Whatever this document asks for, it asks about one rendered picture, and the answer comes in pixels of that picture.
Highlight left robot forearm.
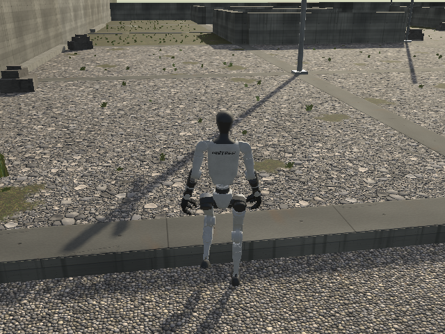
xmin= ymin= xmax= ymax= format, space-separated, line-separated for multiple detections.
xmin=183 ymin=169 xmax=197 ymax=200

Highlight humanoid robot head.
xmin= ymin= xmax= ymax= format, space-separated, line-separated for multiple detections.
xmin=212 ymin=111 xmax=236 ymax=144

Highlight right robot hand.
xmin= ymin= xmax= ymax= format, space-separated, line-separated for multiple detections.
xmin=246 ymin=194 xmax=262 ymax=209

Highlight robot left upper arm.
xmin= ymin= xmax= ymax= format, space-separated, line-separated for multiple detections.
xmin=191 ymin=140 xmax=209 ymax=180

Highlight right robot forearm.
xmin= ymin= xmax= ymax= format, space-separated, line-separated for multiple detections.
xmin=248 ymin=170 xmax=261 ymax=197

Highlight left robot hand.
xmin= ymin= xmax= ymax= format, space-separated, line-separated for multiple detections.
xmin=181 ymin=198 xmax=197 ymax=215

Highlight robot right upper arm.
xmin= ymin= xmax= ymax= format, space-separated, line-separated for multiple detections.
xmin=238 ymin=141 xmax=256 ymax=180

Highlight robot left thigh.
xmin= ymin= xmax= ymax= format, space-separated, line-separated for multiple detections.
xmin=200 ymin=193 xmax=216 ymax=226

